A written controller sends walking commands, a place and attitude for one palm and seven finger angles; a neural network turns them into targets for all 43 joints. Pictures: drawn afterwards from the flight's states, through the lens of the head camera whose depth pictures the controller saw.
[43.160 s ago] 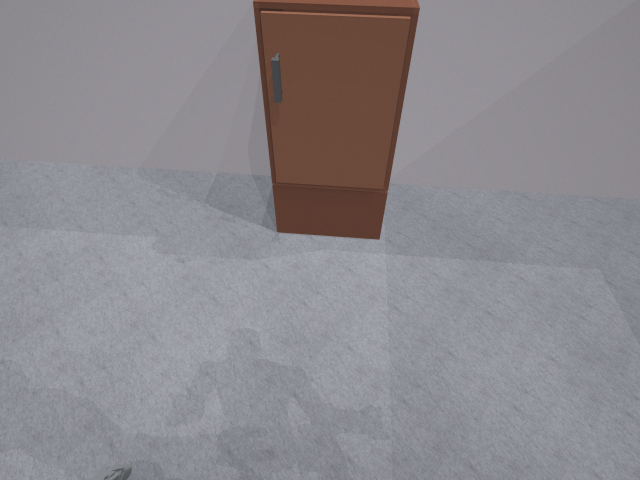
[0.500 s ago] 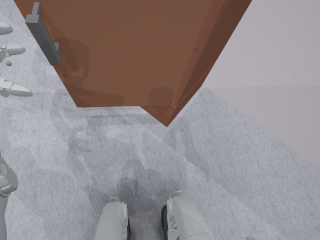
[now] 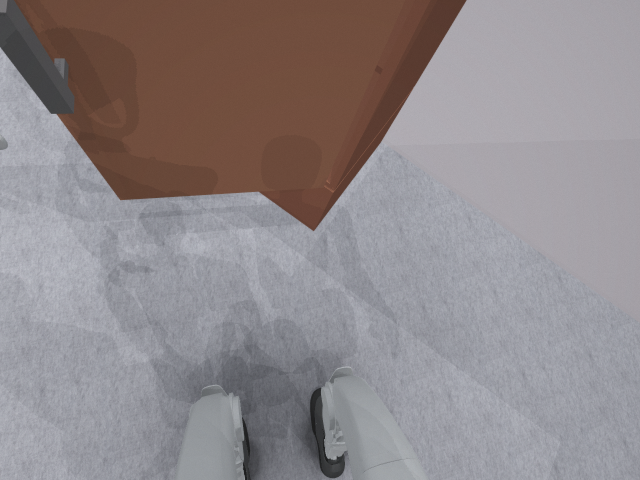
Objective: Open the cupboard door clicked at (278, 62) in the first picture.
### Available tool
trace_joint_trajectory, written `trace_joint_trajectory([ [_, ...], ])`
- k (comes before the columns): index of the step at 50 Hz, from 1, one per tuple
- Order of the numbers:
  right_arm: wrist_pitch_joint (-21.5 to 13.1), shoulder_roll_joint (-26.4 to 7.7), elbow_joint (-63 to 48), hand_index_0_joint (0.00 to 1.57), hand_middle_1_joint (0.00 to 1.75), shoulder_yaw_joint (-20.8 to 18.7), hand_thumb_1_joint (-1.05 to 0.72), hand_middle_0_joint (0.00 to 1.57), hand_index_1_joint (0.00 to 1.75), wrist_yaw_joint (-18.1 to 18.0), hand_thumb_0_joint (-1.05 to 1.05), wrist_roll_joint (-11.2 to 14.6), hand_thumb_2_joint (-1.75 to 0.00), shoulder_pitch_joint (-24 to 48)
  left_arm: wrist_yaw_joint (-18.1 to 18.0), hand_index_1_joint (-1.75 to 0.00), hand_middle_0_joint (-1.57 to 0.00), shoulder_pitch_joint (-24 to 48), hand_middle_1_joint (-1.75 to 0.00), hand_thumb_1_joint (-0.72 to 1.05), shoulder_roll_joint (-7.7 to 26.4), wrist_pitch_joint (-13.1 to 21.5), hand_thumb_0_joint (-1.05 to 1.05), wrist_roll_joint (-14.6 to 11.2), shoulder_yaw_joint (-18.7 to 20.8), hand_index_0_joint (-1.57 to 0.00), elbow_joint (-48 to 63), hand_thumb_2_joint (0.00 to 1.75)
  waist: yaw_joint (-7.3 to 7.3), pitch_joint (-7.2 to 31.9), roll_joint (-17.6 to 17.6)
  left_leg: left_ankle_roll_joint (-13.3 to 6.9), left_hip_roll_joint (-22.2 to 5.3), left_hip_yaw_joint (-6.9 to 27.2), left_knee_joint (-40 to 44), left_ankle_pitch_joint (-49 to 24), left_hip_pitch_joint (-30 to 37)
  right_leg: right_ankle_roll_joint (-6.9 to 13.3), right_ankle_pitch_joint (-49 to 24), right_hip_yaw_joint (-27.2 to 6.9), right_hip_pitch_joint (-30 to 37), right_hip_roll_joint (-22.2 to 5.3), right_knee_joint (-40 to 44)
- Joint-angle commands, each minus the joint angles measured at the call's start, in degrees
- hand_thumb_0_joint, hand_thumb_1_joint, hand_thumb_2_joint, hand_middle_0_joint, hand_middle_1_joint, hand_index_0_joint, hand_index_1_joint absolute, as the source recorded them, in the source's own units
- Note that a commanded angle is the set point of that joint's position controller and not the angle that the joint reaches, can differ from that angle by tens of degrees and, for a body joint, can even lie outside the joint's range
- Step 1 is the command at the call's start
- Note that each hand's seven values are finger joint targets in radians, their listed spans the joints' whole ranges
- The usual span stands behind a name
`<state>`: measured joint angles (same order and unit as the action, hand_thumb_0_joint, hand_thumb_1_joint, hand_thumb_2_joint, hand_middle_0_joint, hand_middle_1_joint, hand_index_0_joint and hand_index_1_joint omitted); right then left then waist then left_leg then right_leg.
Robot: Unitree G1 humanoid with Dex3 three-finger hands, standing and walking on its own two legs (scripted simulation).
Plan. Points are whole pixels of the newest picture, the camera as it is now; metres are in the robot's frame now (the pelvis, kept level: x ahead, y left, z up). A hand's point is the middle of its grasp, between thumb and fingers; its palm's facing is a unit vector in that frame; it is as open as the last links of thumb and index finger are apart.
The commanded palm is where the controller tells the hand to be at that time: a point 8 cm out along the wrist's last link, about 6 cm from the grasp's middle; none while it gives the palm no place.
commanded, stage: move the hooked fingers beside the handle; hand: left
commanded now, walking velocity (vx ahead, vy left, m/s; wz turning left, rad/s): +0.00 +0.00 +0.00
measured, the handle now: (34, 44) +0.56 +0.24 +0.07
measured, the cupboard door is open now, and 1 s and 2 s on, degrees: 43 43 42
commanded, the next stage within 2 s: slide the fingers in behind the handle in 0.58 s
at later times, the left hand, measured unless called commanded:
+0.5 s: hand out of the picture +0.52 +0.31 +0.07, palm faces +0.06 -1.00 -0.02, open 14.0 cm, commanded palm +0.52 +0.33 +0.07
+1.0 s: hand out of the picture +0.52 +0.29 +0.07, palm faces +0.04 -1.00 -0.02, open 14.0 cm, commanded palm +0.51 +0.31 +0.07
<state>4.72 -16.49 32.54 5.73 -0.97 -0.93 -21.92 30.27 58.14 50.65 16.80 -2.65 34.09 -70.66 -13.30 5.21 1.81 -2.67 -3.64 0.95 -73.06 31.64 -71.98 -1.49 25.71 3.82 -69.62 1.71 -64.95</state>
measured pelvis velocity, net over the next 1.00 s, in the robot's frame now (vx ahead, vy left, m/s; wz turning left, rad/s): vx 0.00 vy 0.00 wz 0.01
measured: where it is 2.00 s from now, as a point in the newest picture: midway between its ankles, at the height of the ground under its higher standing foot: (284, 461)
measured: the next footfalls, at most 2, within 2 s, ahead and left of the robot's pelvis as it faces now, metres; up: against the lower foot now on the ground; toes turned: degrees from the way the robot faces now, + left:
none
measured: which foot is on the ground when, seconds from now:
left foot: down 0.00-1.00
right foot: down 0.00-1.00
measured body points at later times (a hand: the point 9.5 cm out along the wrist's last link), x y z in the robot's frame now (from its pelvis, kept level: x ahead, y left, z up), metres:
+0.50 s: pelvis +0.01 +0.00 +0.01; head +0.19 +0.06 +0.41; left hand +0.51 +0.36 +0.07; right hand +0.03 -0.27 -0.08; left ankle +0.01 +0.09 -0.62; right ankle +0.04 -0.14 -0.62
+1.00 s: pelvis +0.00 +0.00 +0.00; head +0.19 +0.05 +0.41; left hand +0.52 +0.34 +0.07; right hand +0.01 -0.27 -0.09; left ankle +0.01 +0.09 -0.62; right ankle +0.04 -0.14 -0.62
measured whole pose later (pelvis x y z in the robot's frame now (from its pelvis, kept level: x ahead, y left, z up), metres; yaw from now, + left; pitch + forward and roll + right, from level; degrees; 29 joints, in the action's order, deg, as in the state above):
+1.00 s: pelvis +0.00 +0.00 +0.00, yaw +1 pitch +29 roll -7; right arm 5.2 -16.0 33.6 4.9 -0.3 -0.9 -21.0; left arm 27.5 56.0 45.3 18.5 -4.0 31.5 -67.7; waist -12.6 5.8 1.7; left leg -2.1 -3.5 1.7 -72.6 31.7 -70.5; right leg -1.0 26.1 4.4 -68.0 1.7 -64.6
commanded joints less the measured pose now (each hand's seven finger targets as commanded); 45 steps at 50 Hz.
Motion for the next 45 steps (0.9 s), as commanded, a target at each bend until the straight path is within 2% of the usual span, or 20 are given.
trace_joint_trajectory([
  [1,0.0,-13.0,-1.6,0.20,0.30,-5.1,-0.90,0.20,0.30,-0.8,0.00,0.2,-0.90,-12.0,-0.2,-1.20,-0.30,20.9,-1.20,-0.50,22.3,4.0,0.00,-2.0,4.2,-0.30,14.3,0.30,1.68,34.9,14.8,1.2,0.2,5.0,8.1,-33.5,31.5,2.5,-16.1,0.1,13.7,2.0,5.1],
  [2,-0.1,-12.9,-1.5,0.20,0.30,-5.3,-0.90,0.20,0.30,-0.7,0.00,0.1,-0.90,-12.2,-0.3,-1.20,-0.30,22.0,-1.20,-0.50,22.0,4.8,0.00,-2.1,4.2,-0.30,16.3,0.30,1.74,35.7,17.3,1.7,-0.1,5.5,8.0,-35.9,34.4,2.7,-16.1,0.2,11.8,2.0,4.8],
  [4,0.0,-12.8,-0.7,0.20,0.30,-5.3,-0.90,0.20,0.30,-0.5,0.00,-0.1,-0.90,-12.3,-0.3,-1.20,-0.30,21.5,-1.20,-0.50,20.8,5.3,0.00,-2.1,3.4,-0.30,16.5,0.30,1.45,35.3,18.5,2.4,-0.4,6.0,8.0,-38.0,37.0,2.7,-15.5,0.5,10.0,2.0,5.2],
  [5,0.0,-12.9,-0.7,0.20,0.30,-5.5,-0.90,0.20,0.30,-0.4,0.00,-0.1,-0.90,-12.4,-0.3,-1.20,-0.30,19.9,-1.20,-0.50,21.0,5.3,0.00,-2.0,3.9,-0.30,15.7,0.30,1.82,34.9,18.0,2.5,-0.5,6.3,8.3,-38.7,37.5,2.7,-15.2,0.7,9.9,2.1,5.4],
  [6,0.2,-12.6,-0.5,0.20,0.30,-5.3,-0.90,0.20,0.30,-0.3,0.00,0.0,-0.90,-12.3,0.0,-1.20,-0.30,20.1,-1.20,-0.50,17.5,5.0,0.00,-2.1,1.1,-0.30,15.0,0.30,0.97,33.7,17.4,2.4,-0.5,6.2,8.5,-38.0,37.5,2.6,-14.9,0.7,9.2,2.1,5.8],
  [8,0.4,-12.6,-0.1,0.20,0.30,-5.5,-0.90,0.20,0.30,-0.3,0.00,0.0,-0.90,-12.5,0.8,-1.20,-0.30,19.5,-1.20,-0.50,14.7,4.5,0.00,-2.6,-0.7,-0.30,14.1,0.30,0.77,32.6,18.1,2.9,-0.8,7.0,8.9,-39.5,39.6,2.7,-14.0,1.3,7.3,2.1,6.1],
  [11,0.6,-12.6,-0.2,0.20,0.30,-5.8,-0.90,0.20,0.30,-0.4,0.00,0.1,-0.90,-12.6,1.3,-1.20,-0.30,17.7,-1.20,-0.50,11.3,3.2,0.00,-3.5,-2.4,-0.30,13.4,0.30,0.52,32.5,15.8,2.6,-0.6,7.0,9.2,-39.1,39.3,2.5,-14.3,1.4,7.6,2.0,6.7],
  [15,0.8,-12.5,-0.6,0.20,0.30,-5.7,-0.90,0.20,0.30,-0.5,0.00,0.1,-0.90,-12.3,0.6,-1.20,-0.30,17.4,-1.20,-0.50,12.1,3.3,0.00,-3.9,-1.3,-0.30,12.8,0.30,0.97,30.8,13.9,2.4,-0.3,6.4,9.4,-37.8,36.8,2.5,-14.8,1.3,9.0,2.0,6.7],
  [16,0.7,-12.3,-0.7,0.20,0.30,-5.7,-0.90,0.20,0.30,-0.5,0.00,0.1,-0.90,-12.0,0.1,-1.20,-0.30,18.3,-1.20,-0.50,11.6,3.7,0.00,-3.7,-1.8,-0.30,13.2,0.30,0.76,30.2,14.2,2.3,-0.2,6.2,9.5,-36.0,36.1,2.6,-14.1,1.1,8.7,2.0,6.7],
  [19,0.5,-12.3,-0.8,0.20,0.30,-5.8,-0.90,0.20,0.30,-0.4,0.00,-0.1,-0.90,-11.6,-1.5,-1.20,-0.30,20.2,-1.20,-0.50,15.3,5.8,0.00,-3.1,0.8,-0.30,15.7,0.30,1.28,31.6,16.0,2.6,-0.1,5.9,9.0,-36.6,36.8,2.9,-14.6,0.7,9.6,2.0,6.2],
  [21,0.3,-12.3,-0.7,0.20,0.30,-5.5,-0.90,0.20,0.30,-0.5,0.00,-0.2,-0.90,-11.3,-2.4,-1.20,-0.30,21.1,-1.20,-0.50,16.3,6.5,0.00,-2.4,1.1,-0.30,15.0,0.30,0.96,30.9,15.1,2.4,0.0,5.8,9.0,-34.8,35.0,2.9,-14.2,0.6,10.5,2.0,6.0],
  [24,0.1,-12.3,-0.7,0.20,0.30,-5.3,-0.90,0.20,0.30,-0.4,0.00,-0.1,-0.90,-10.9,-2.6,-1.20,-0.30,21.5,-1.20,-0.50,17.3,6.8,0.00,-1.6,1.1,-0.30,13.6,0.30,1.08,30.9,17.1,2.6,0.1,5.8,8.8,-34.5,35.1,3.0,-13.7,0.6,10.1,2.0,5.6],
  [28,0.4,-12.4,-0.7,0.20,0.30,-5.1,-0.90,0.20,0.30,-0.6,0.00,0.0,-0.90,-11.2,-1.3,-1.20,-0.30,20.8,-1.20,-0.50,16.0,5.7,0.00,-1.7,-0.3,-0.30,13.0,0.30,0.90,33.2,17.2,2.4,-0.1,6.0,8.4,-36.9,36.3,2.8,-15.3,0.6,10.5,1.9,5.4],
  [29,0.5,-12.4,-0.7,0.20,0.30,-5.1,-0.90,0.20,0.30,-0.6,0.00,0.1,-0.90,-11.3,-0.9,-1.20,-0.30,20.0,-1.20,-0.50,14.5,5.2,0.00,-2.0,-1.3,-0.30,12.1,0.30,0.55,32.9,16.3,2.3,0.0,6.0,8.3,-36.6,36.1,2.7,-15.3,0.6,10.1,1.9,5.7],
  [33,0.5,-12.7,-1.1,0.20,0.30,-5.0,-0.90,0.20,0.30,-0.9,0.00,0.3,-0.90,-11.1,0.3,-1.20,-0.30,18.7,-1.20,-0.50,16.3,4.0,0.00,-3.0,0.4,-0.30,10.7,0.30,0.54,32.5,12.2,1.2,0.2,5.0,7.7,-33.5,31.3,2.4,-16.8,0.2,12.9,2.0,5.5],
  [36,0.3,-12.3,-1.1,0.20,0.30,-4.8,-0.90,0.20,0.30,-0.8,0.00,0.3,-0.90,-10.9,0.2,-1.20,-0.30,20.5,-1.20,-0.50,15.1,4.0,0.00,-3.3,-0.6,-0.30,11.2,0.30,0.22,31.5,12.2,0.8,0.5,4.5,7.8,-30.1,28.7,2.4,-15.9,-0.1,13.5,2.0,5.6],
  [38,0.2,-12.5,-1.0,0.20,0.30,-5.0,-0.90,0.20,0.30,-0.7,0.00,0.2,-0.90,-11.3,-0.1,-1.20,-0.30,20.4,-1.20,-0.50,16.9,5.1,0.00,-3.3,1.0,-0.30,13.8,0.30,1.13,34.0,14.0,1.2,0.3,4.8,7.7,-32.3,31.2,2.6,-16.4,-0.1,13.5,2.1,5.2],
  [42,0.1,-12.0,-0.4,0.20,0.30,-5.1,-0.90,0.20,0.30,-0.5,0.00,0.1,-0.90,-11.4,-1.2,-1.20,-0.30,22.0,-1.20,-0.50,13.4,5.8,0.00,-3.2,-1.3,-0.30,14.5,0.30,0.28,32.8,15.0,1.2,0.2,5.1,7.5,-31.9,32.2,2.8,-15.2,0.1,11.1,2.0,5.2],
  [43,0.2,-12.2,-0.2,0.20,0.30,-5.3,-0.90,0.20,0.30,-0.4,0.00,0.0,-0.90,-11.5,-1.5,-1.20,-0.30,21.8,-1.20,-0.50,14.5,5.8,0.00,-3.2,-0.2,-0.30,15.3,0.30,0.92,34.0,15.7,1.6,0.1,5.5,8.0,-32.4,33.6,2.7,-14.8,0.2,11.3,2.0,5.3],
  [45,0.3,-12.2,-0.3,0.20,0.30,-5.4,-0.90,0.20,0.30,-0.3,0.00,0.1,-0.90,-11.3,-2.0,-1.20,-0.30,20.2,-1.20,-0.50,13.4,5.3,0.00,-3.2,-0.7,-0.30,14.8,0.30,1.11,33.6,15.6,1.6,0.3,5.3,8.3,-32.2,33.7,2.7,-14.5,0.1,11.3,1.9,5.6],
])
